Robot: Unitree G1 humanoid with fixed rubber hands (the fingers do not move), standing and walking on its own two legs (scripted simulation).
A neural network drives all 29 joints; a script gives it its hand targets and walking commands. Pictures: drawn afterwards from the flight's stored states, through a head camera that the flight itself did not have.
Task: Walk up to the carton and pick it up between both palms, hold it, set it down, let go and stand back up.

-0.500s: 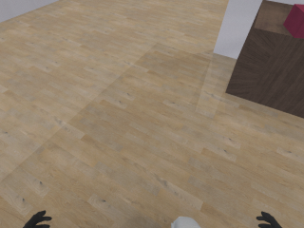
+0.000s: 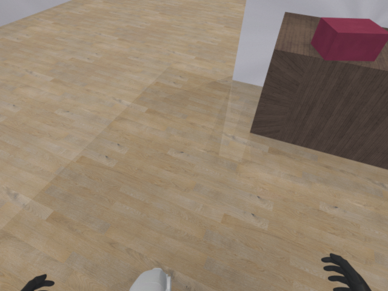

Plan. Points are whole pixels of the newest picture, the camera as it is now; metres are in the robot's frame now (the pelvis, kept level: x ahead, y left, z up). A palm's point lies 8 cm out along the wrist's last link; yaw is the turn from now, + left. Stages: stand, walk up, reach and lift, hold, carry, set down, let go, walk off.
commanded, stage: walk up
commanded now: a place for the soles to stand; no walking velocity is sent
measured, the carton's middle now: (347, 39) +1.36 -0.74 -0.03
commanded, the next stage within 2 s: none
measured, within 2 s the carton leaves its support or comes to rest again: neither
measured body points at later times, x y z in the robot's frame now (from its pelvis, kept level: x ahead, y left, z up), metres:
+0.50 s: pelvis +0.21 -0.12 -0.02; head +0.21 -0.13 +0.43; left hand +0.48 +0.15 -0.05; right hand +0.18 -0.48 -0.08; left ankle +0.15 +0.09 -0.70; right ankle +0.29 -0.26 -0.72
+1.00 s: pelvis +0.41 -0.20 -0.01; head +0.41 -0.17 +0.43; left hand +0.61 +0.09 -0.10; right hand +0.44 -0.56 -0.04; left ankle +0.51 -0.11 -0.72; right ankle +0.35 -0.31 -0.65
